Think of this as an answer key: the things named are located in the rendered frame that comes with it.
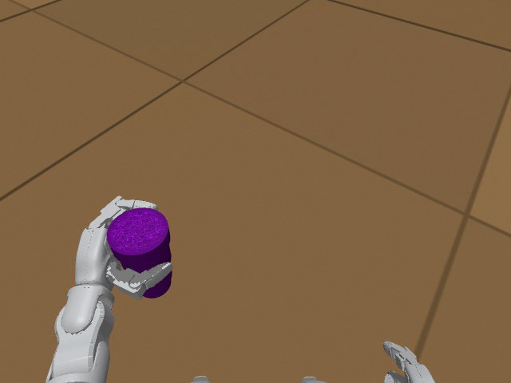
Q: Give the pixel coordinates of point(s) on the left robot hand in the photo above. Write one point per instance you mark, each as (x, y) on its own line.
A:
(96, 264)

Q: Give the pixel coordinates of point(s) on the cup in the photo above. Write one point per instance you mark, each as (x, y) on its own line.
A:
(139, 239)

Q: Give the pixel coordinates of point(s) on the left robot arm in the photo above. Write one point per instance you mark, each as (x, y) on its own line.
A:
(83, 327)

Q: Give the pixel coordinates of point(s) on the right robot hand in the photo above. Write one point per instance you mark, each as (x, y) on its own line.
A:
(407, 362)

